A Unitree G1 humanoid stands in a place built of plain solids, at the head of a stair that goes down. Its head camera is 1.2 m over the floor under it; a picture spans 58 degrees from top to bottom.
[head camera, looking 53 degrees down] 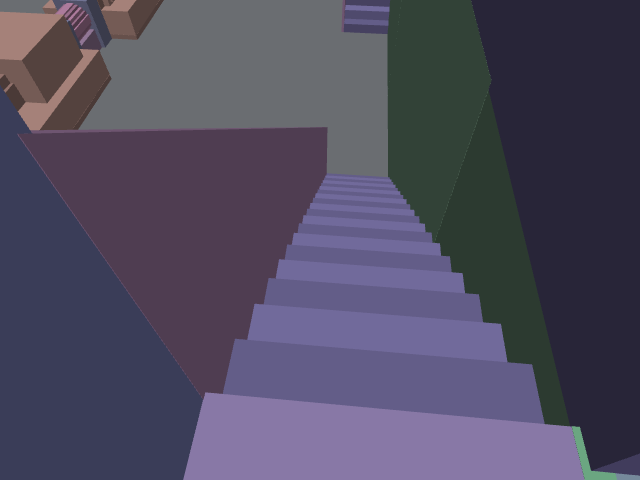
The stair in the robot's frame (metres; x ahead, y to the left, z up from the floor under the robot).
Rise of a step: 0.19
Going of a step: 0.24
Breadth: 1.00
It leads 5 degrees to the right of straight ahead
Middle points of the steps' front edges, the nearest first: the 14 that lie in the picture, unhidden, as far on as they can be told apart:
0.34 -0.18 0.00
0.58 -0.20 -0.19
0.82 -0.23 -0.38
1.07 -0.25 -0.58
1.31 -0.27 -0.77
1.55 -0.29 -0.96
1.80 -0.32 -1.16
2.04 -0.34 -1.35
2.28 -0.36 -1.54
2.52 -0.38 -1.74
2.77 -0.40 -1.93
3.01 -0.43 -2.12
3.25 -0.45 -2.31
3.50 -0.47 -2.51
